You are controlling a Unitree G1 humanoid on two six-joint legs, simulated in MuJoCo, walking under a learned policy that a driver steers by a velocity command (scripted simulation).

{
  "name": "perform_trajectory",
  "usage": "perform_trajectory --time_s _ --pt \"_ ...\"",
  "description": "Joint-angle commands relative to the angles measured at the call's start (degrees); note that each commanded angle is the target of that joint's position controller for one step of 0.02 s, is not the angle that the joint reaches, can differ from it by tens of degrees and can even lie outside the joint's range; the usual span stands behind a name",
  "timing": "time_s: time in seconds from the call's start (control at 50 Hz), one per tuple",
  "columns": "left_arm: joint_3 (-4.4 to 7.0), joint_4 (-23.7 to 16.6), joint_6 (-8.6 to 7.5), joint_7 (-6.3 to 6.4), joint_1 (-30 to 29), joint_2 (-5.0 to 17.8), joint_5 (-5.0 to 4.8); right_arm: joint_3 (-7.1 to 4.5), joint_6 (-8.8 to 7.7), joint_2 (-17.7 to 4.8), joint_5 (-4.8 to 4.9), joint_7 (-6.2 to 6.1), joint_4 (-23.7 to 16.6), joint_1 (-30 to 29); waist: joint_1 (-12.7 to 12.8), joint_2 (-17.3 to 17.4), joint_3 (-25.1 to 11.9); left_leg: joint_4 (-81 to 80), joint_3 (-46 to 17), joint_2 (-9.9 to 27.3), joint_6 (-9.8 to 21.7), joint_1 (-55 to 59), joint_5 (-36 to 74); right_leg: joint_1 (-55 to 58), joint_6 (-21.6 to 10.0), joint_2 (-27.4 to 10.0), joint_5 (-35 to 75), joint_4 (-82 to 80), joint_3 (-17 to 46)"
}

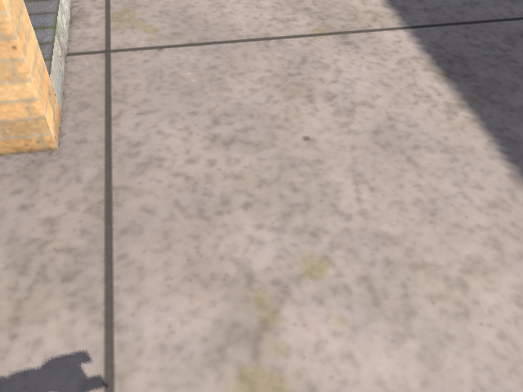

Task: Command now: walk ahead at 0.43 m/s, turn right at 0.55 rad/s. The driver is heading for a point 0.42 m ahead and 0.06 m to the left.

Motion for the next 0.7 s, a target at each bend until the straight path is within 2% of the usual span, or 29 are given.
perform_trajectory --time_s 0.02,0.06,0.08,0.16,0.2,0.24,0.3,0.32,0.34,0.36,0.38,0.4,0.42,0.44,0.46,0.48,0.52,0.56,0.6,0.64,0.7 --pt "1.91 -5.5 -1.45 -0.32 -4.2 6.6 0.7 -1.39 0.15 -6.4 -0.03 -0.72 -2.0 3.3 -3.0 9.9 5.0 -16.7 -22.2 18.5 7.9 15.9 -10.2 -26.0 1.0 -6.6 6.8 10.0 0.6" --pt "1.21 -5.6 -1.82 -0.98 -5.3 3.9 0.66 -0.91 -0.15 -5.9 -0.65 -0.79 -1.1 4.3 -3.0 9.3 5.0 -18.2 -14.8 15.8 7.6 12.4 0.2 -23.1 1.4 -6.9 11.8 8.7 -0.7" --pt "0.87 -5.8 -1.97 -1.15 -5.9 2.9 0.79 -0.91 -0.29 -6.1 -0.63 -0.74 -0.4 5.1 -3.0 8.9 4.7 -18.6 -12.4 15.3 8.2 12.1 3.9 -23.0 1.9 -6.8 13.5 7.3 -1.3" --pt "-0.34 -7.7 -2.78 -1.73 -11.3 1.0 1.25 -0.91 0.07 -7.8 0.35 -0.81 1.6 6.7 -3.7 7.7 5.0 -19.1 -5.6 14.5 9.0 12.5 14.5 -21.5 3.1 -7.6 21.4 -5.7 -4.7" --pt "-1.04 -8.6 -3.3 -2.45 -15.4 0.0 1.32 -0.93 0.45 -8.9 0.97 -0.87 2.6 8.3 -5.1 7.6 5.7 -19.2 -3.1 14.0 8.6 11.2 15.4 -17.8 3.3 -7.8 25.3 -13.1 -7.7" --pt "-1.29 -9.5 -3.64 -3.17 -18.6 -0.1 0.93 -0.96 0.78 -10.0 1.45 -0.8 3.8 10.7 -6.1 7.7 6.6 -19.4 -2.6 14.9 8.5 11.4 15.5 -14.5 2.7 -7.1 25.8 -18.1 -9.6" --pt "-0.68 -10.4 -4.0 -3.79 -20.0 1.8 0.53 -1.01 1.65 -10.9 2.09 -0.66 5.4 12.8 -4.7 8.6 6.8 -16.6 -3.2 17.5 7.7 15.6 24.3 -10.4 0.1 -5.6 21.4 -23.4 -10.3" --pt "0.02 -10.1 -4.15 -3.75 -17.6 3.2 0.64 -1.04 1.99 -11.6 2.15 -0.73 5.7 12.9 -2.6 9.4 5.1 -13.0 -3.0 17.4 7.0 16.7 34.2 -5.6 -1.1 -4.1 19.9 -24.9 -10.9" --pt "1.14 -8.4 -4.22 -3.52 -11.2 5.1 0.77 -0.99 2.26 -12.0 2.25 -0.92 5.8 12.2 1.7 9.4 0.9 -5.5 -1.2 16.1 6.0 15.8 44.1 4.3 -2.7 -2.5 21.2 -27.2 -12.0" --pt "2.55 -5.8 -4.04 -2.92 -2.1 7.8 0.91 -0.51 2.17 -11.3 1.9 -1.1 5.5 11.9 6.5 8.9 -4.8 5.5 0.4 13.5 4.2 9.7 44.6 18.9 -4.4 -3.3 23.0 -26.8 -11.1" --pt "3.85 -4.1 -3.37 -1.77 9.0 12.9 1.74 1.15 1.74 -7.1 -0.23 -1.04 3.4 12.0 9.9 0.4 -15.2 25.2 2.0 9.8 1.9 -4.1 22.1 38.3 -7.8 -17.0 24.3 -23.7 3.2" --pt "3.56 -3.7 -3.35 -2.02 8.7 14.8 2.45 2.9 0.81 -1.0 0.85 -0.64 2.9 19.7 4.6 -14.2 -25.1 41.9 -3.5 0.9 -0.3 -19.4 -18.5 49.2 -15.5 -29.3 10.6 -32.2 29.6" --pt "2.19 -4.1 -3.51 -2.08 6.7 9.0 2.57 0.83 0.33 -8.8 2.43 -0.57 3.2 13.9 7.1 -7.2 -19.1 46.6 -8.1 2.6 -0.3 -23.6 -17.7 42.9 -13.5 -27.1 12.5 -36.0 28.1" --pt "1.3 -3.7 -3.69 -2.03 2.2 7.3 2.26 0.22 0.29 -10.0 2.98 -0.66 1.3 9.2 5.4 -6.1 -9.6 46.4 -5.8 4.6 -0.5 -25.8 -13.4 34.9 -12.0 -25.1 24.7 -36.0 17.3" --pt "0.73 -3.4 -3.92 -2.26 -1.3 5.8 2.2 0.5 0.49 -8.7 1.95 -1.09 1.3 7.6 3.0 -2.1 -5.8 44.3 -4.4 6.7 -1.1 -23.6 -10.2 27.5 -11.4 -22.4 37.7 -36.1 10.4" --pt "0.37 -3.2 -4.12 -2.59 -4.2 4.3 2.27 0.28 1.02 -8.1 0.88 -1.34 1.4 7.7 0.8 -1.5 -3.3 41.7 -3.7 7.9 -1.8 -21.1 -8.6 21.9 -11.0 -20.0 45.7 -36.8 5.0" --pt "0.25 -2.2 -5.01 -2.73 -6.9 3.3 2.53 0.63 2.65 -5.5 0.94 -1.43 2.5 10.9 -2.4 -2.3 -3.1 38.9 -3.0 8.6 -2.9 -14.7 -5.8 15.2 -11.1 -18.3 51.7 -39.9 0.0" --pt "0.36 -0.7 -5.66 -2.49 -8.6 3.9 2.38 1.02 3.69 -3.8 0.49 -1.56 2.4 10.8 -3.9 -1.8 -1.9 33.9 -2.1 8.0 -4.0 -13.1 -3.3 11.4 -11.8 -17.9 56.0 -41.9 -3.7" --pt "0.5 0.7 -5.4 -1.83 -9.7 4.7 2.34 1.65 4.01 -2.8 -0.36 -1.56 0.9 7.2 -3.9 -1.9 -0.8 25.0 -1.5 8.3 -4.5 -12.2 2.0 9.7 -11.2 -16.5 56.4 -42.5 -7.4" --pt "0.54 2.0 -4.71 -1.3 -9.3 5.4 2.49 2.2 3.82 -2.3 -0.53 -1.06 0.2 3.8 -2.6 -2.2 -1.3 16.8 -0.5 7.6 -4.3 -9.2 8.9 9.7 -10.3 -14.8 54.5 -42.3 -10.0" --pt "0.65 4.5 -3.8 -1.19 -6.9 6.6 2.21 1.94 3.82 -4.0 -0.35 -0.57 -0.9 0.1 -1.0 -1.6 -2.0 10.2 -0.6 6.3 -3.6 -7.0 12.9 12.7 -9.7 -16.1 50.7 -40.9 -8.9"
